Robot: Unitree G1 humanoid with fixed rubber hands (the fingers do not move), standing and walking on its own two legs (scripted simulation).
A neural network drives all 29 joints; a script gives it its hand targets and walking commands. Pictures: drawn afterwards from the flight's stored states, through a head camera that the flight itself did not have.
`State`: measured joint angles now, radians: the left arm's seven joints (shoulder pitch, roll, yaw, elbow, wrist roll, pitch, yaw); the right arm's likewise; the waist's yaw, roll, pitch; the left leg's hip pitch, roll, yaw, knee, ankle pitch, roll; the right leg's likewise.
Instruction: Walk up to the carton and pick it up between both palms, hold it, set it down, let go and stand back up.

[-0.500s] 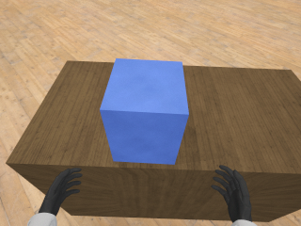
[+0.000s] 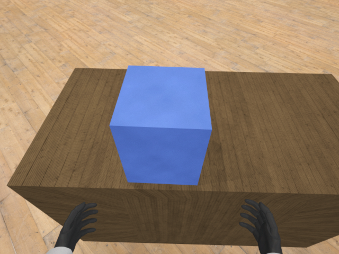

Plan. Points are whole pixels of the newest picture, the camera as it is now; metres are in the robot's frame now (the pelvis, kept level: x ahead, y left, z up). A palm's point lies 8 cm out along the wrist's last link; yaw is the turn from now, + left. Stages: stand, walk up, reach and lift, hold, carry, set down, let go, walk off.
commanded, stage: set down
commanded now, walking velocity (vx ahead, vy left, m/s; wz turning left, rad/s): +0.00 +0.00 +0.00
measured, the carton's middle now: (164, 127) +0.44 +0.03 +0.05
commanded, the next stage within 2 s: let go in 0.74 s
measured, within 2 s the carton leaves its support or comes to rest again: neither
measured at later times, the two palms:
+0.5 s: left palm (74, 247) +0.18 +0.23 -0.07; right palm (267, 247) +0.17 -0.21 -0.06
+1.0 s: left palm (80, 246) +0.18 +0.23 -0.08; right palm (267, 247) +0.17 -0.21 -0.08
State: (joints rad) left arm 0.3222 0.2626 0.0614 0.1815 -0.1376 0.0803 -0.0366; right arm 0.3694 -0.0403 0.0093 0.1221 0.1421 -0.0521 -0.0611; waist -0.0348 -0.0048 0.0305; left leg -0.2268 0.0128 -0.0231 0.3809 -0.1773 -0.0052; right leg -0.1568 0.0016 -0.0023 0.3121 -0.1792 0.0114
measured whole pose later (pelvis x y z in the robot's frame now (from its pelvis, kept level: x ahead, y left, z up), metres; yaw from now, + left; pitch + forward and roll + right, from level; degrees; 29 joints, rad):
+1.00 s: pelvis +0.01 +0.00 +0.00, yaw +0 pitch +2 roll -1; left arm 0.19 0.21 0.05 0.51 -0.08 0.09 -0.01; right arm 0.16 -0.13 -0.02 0.66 0.06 -0.22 0.02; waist -0.03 0.01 0.03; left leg -0.22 0.02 -0.02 0.38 -0.19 -0.01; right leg -0.16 0.01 0.00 0.32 -0.19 0.01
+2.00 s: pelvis +0.01 -0.01 +0.00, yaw +0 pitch +1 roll +0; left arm 0.24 0.36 0.05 0.72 -0.04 -0.05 0.00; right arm 0.26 -0.28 -0.04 0.66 0.01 -0.04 0.01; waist -0.03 0.01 -0.06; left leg -0.22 0.01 -0.02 0.41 -0.21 -0.01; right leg -0.19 0.00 0.00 0.42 -0.25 0.00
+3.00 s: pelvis -0.01 -0.01 +0.00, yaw +0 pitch +0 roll +0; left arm 0.18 0.36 0.05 0.85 -0.04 -0.05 0.00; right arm 0.23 -0.29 -0.04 0.71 0.01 -0.04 0.01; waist -0.03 0.01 -0.03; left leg -0.22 0.01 -0.02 0.41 -0.18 -0.01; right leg -0.19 0.00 0.00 0.42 -0.23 0.00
